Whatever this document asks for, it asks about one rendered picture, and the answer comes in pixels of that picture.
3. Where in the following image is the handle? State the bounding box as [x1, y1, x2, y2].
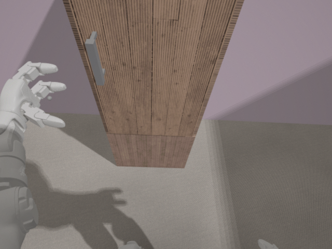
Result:
[85, 31, 105, 86]

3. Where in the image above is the left robot forearm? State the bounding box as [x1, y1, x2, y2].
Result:
[0, 111, 27, 191]

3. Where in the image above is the cupboard door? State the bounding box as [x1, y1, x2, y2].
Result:
[68, 0, 238, 136]

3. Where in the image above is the left robot shin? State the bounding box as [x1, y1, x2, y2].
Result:
[127, 241, 138, 245]

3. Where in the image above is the left robot upper arm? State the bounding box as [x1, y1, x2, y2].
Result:
[0, 186, 38, 249]

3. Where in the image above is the left robot hand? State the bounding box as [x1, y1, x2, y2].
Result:
[0, 61, 66, 128]

